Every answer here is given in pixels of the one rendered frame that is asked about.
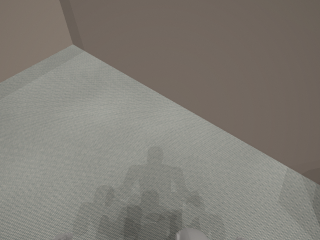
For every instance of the right robot thigh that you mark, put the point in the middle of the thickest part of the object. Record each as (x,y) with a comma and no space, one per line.
(190,234)

